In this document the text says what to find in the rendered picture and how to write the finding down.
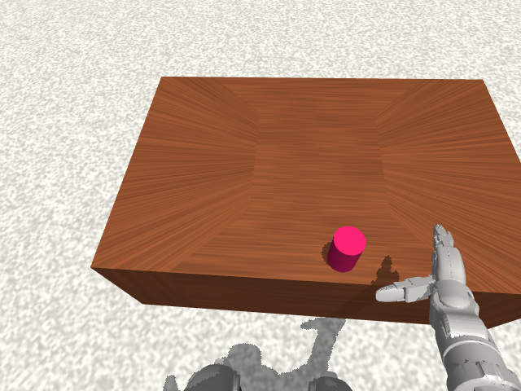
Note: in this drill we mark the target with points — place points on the can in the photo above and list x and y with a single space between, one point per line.
346 247

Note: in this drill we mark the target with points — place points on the right robot hand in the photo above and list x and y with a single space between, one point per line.
446 264

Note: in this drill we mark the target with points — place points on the right robot arm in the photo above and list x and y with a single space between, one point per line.
467 349

